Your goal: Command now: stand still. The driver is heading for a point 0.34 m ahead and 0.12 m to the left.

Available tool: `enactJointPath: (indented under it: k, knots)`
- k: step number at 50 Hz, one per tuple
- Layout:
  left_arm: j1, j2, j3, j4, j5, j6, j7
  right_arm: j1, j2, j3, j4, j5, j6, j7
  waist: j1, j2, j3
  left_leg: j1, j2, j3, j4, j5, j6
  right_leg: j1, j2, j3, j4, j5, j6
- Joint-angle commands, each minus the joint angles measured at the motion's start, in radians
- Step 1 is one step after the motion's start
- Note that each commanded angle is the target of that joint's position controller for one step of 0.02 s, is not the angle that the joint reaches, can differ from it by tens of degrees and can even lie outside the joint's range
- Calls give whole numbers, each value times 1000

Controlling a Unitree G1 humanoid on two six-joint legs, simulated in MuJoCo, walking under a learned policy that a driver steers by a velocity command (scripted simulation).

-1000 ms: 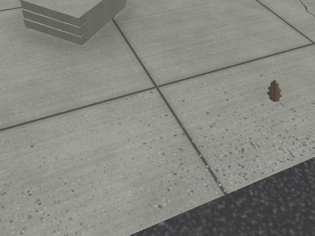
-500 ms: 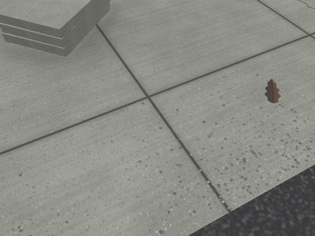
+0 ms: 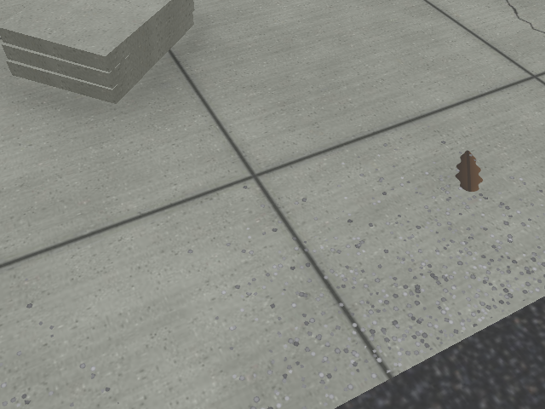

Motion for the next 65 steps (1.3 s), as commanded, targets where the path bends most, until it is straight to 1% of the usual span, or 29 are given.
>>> enactJointPath:
  k: [1,12,14,16,17,18,20,22,24,25,26,27,28,29,32,38,40,44,47,49,50,51,52,53,54,55,57,59,65]
  knots:
    - [-42,108,22,-25,-1,-9,7,43,-104,-17,-14,-1,-15,-5,5,2,-23,-219,51,-48,-132,103,15,201,-63,82,-55,171,-43]
    - [-35,103,13,72,-3,-5,9,105,-71,-6,26,-1,-28,-6,9,4,-6,-227,45,-40,-146,90,15,190,-55,80,-72,133,-39]
    - [-17,103,13,94,-9,-3,9,133,-87,-13,35,6,-25,-10,5,34,0,-232,54,-63,-178,-129,47,154,-13,37,-40,-139,-35]
    - [-62,111,16,83,-13,-16,3,142,-136,-29,17,16,-29,-16,-19,99,77,-222,143,-195,-259,-358,126,-14,32,-20,67,-310,-25]
    - [-104,102,14,64,-19,-33,-6,142,-171,-42,12,23,-39,-19,-28,149,129,-191,240,-307,-330,-400,174,-108,31,-55,158,-236,-21]
    - [-127,95,12,52,-21,-50,-15,129,-193,-53,11,26,-51,-20,-28,167,174,-166,320,-384,-357,-359,211,-183,-17,-30,223,-186,-27]
    - [-127,96,13,47,-31,-76,-32,143,-155,-51,14,23,-72,-16,-25,150,193,-36,348,-379,-329,-165,221,-313,-69,-3,256,-248,-42]
    - [-104,78,10,53,-40,-96,-47,142,-144,-52,12,35,-75,-5,-6,119,170,-5,299,-283,-272,-20,184,-235,-65,-38,115,-234,-51]
    - [72,99,31,126,-38,-99,-51,105,-159,-54,-6,31,-71,6,75,109,70,-165,201,-161,-143,230,138,152,36,-119,-3,-67,-45]
    - [214,151,55,163,-37,-99,-46,80,-150,-49,-18,30,-75,9,143,58,-6,-266,141,-99,48,403,101,353,-2,-31,-30,-52,-73]
    - [366,263,83,184,-32,-102,-39,58,-76,-27,-67,27,-85,10,184,-206,-91,-507,-7,27,432,289,10,552,-246,383,-189,-194,-198]
    - [399,225,58,193,-16,-114,-46,46,-60,-26,-84,38,-102,4,177,-237,-161,-598,-64,-115,687,-152,4,574,-403,690,-333,-210,-272]
    - [309,164,33,174,-8,-126,-43,31,-99,-42,-91,72,-111,9,127,-142,-68,-667,-8,-199,795,-119,39,486,-419,604,-330,-249,-249]
    - [218,121,17,143,-12,-132,-43,29,-111,-48,-86,80,-113,14,90,-101,-7,-666,46,-191,784,-13,67,401,-375,458,-346,-254,-200]
    - [145,70,-7,129,1,-134,-43,43,-92,-67,-71,58,-94,18,36,-99,46,-583,113,-156,658,178,78,272,-257,150,-384,-29,-97]
    - [191,134,-4,130,22,-128,-11,-92,-44,-62,-147,46,-70,35,45,-32,83,-696,121,-124,486,346,18,260,-255,-27,-433,192,-126]
    - [192,144,-3,118,19,-124,-4,-160,-38,-54,-183,40,-73,44,58,-37,91,-672,118,-73,361,417,14,254,-246,-89,-445,223,-120]
    - [275,155,-3,145,-1,-99,3,-279,-3,-33,-249,20,-77,69,77,-25,107,-568,64,36,169,412,37,287,-253,-166,-346,576,-121]
    - [244,190,7,138,-14,-80,7,-173,-64,-54,-243,18,-76,81,-8,-100,-1,-409,-7,56,123,338,91,380,-277,-165,-163,905,-97]
    - [198,196,7,121,-15,-72,4,39,-150,-95,-180,14,-79,73,-131,-78,-128,-114,-43,43,-21,509,143,332,-219,-180,141,845,-41]
    - [224,161,-6,94,12,-80,-1,129,-228,-111,-156,-5,-70,50,-133,68,-252,189,125,-148,61,948,186,101,-143,-184,437,387,3]
    - [423,20,-50,119,10,-91,-27,90,-258,-94,-165,-25,-70,47,-2,253,-462,471,430,-561,63,1235,432,-179,21,-62,799,-534,50]
    - [364,122,-18,153,-23,-99,-36,117,-180,-82,-167,-11,-65,52,-71,86,-530,361,391,-550,-22,1090,415,-128,2,125,849,-522,45]
    - [239,132,-12,99,-52,-97,-34,-1,-165,-74,-178,5,-68,53,-43,95,-331,212,342,-402,-75,948,361,-215,-42,84,830,-463,41]
    - [183,114,-14,87,-39,-90,-19,-88,-123,-62,-187,16,-72,52,-13,19,-209,52,290,-316,-126,815,304,-228,-84,57,758,-389,43]
    - [173,119,-5,95,-24,-74,-2,-146,-87,-49,-193,12,-76,51,15,3,-146,-90,257,-251,-169,734,273,-177,-109,56,696,-335,48]
    - [226,101,-3,108,-12,-39,14,-182,-92,-50,-186,-17,-83,55,62,50,-126,-261,215,-184,-225,650,250,-34,-114,45,610,-261,51]
    - [241,86,-4,110,-6,-26,25,-183,-94,-48,-173,-26,-87,51,79,75,-135,-302,199,-146,-242,628,258,5,-115,40,484,-240,57]
    - [120,113,2,83,-3,-6,31,-175,-109,-43,-144,-15,-61,16,42,115,-125,-304,187,-179,-302,95,217,54,-104,26,189,-111,57]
